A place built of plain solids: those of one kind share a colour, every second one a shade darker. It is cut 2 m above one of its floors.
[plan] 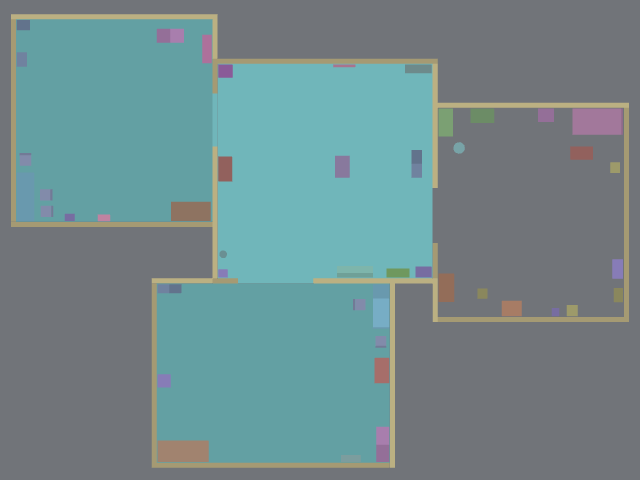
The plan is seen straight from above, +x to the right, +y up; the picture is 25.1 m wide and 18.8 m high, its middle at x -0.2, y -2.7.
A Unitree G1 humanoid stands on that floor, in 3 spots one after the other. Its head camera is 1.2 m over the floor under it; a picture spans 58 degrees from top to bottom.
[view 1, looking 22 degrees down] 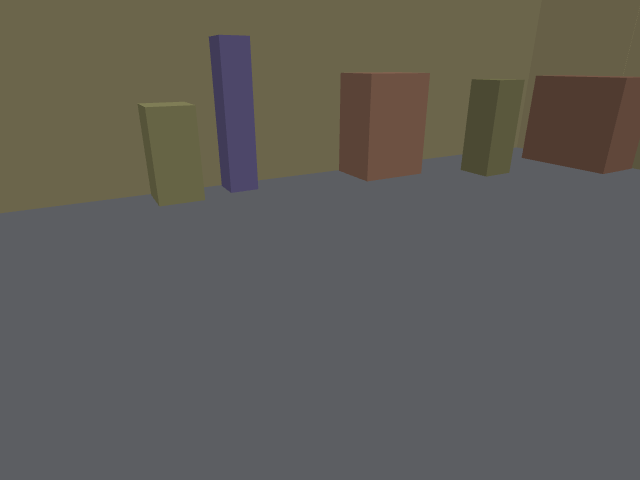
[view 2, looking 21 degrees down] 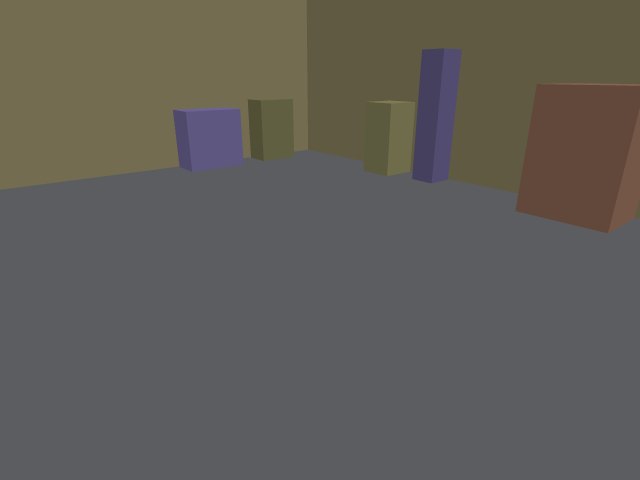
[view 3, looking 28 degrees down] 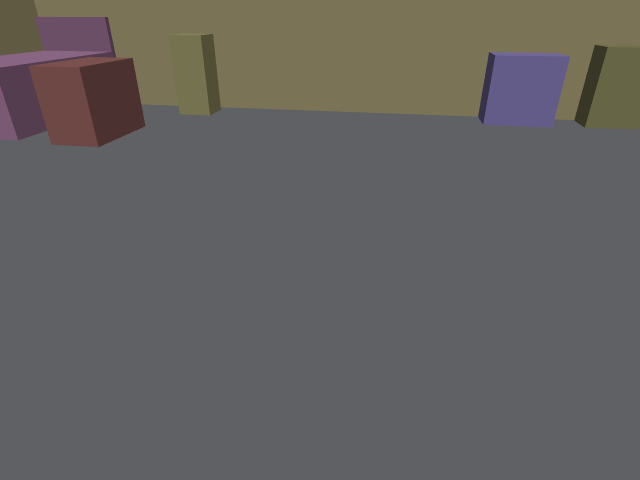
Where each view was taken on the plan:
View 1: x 10.44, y -1.22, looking -119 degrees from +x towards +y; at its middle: ground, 3.20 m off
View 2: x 5.84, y -1.22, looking -39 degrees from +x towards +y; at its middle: ground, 3.35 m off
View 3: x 5.84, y -2.45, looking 10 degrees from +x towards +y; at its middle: ground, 2.56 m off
